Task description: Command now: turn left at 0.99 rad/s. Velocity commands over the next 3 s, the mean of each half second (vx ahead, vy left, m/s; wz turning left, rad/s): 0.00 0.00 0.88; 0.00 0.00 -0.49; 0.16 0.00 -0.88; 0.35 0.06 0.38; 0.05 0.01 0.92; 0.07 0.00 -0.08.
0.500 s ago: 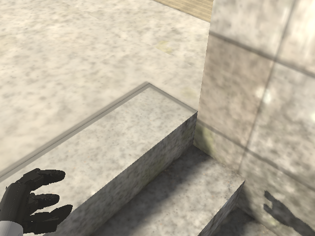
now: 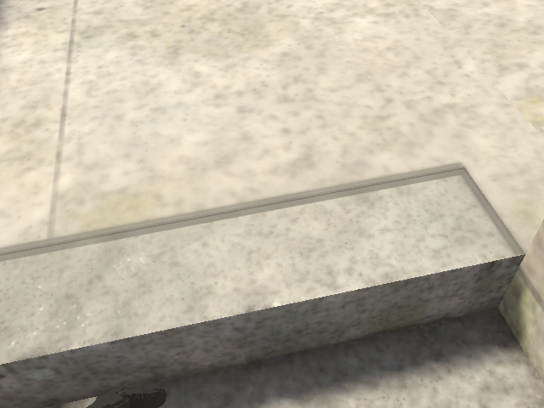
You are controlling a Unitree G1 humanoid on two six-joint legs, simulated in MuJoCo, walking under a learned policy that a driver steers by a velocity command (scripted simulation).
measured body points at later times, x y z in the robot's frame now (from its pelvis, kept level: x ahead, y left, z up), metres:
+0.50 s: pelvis -0.12 -0.01 -0.14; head -0.13 -0.01 +0.31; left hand -0.12 +0.26 -0.26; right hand +0.01 -0.20 -0.27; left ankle -0.20 +0.03 -0.86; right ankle -0.09 -0.16 -0.56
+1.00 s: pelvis -0.14 -0.01 -0.12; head -0.13 -0.03 +0.33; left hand -0.07 +0.24 -0.23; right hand +0.14 -0.21 -0.17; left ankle -0.17 +0.10 -0.81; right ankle -0.10 -0.14 -0.86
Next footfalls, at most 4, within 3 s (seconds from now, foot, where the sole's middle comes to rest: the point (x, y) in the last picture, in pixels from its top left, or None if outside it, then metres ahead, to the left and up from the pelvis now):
0.28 left None -0.16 0.04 -0.90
0.66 right None -0.06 -0.13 -0.90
1.08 left None -0.11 0.11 -0.90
1.80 right None -0.03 -0.36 -0.90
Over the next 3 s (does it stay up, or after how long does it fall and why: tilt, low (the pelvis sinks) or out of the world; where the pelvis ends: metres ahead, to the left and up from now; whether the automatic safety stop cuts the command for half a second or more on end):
stays up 0.17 -0.23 0.06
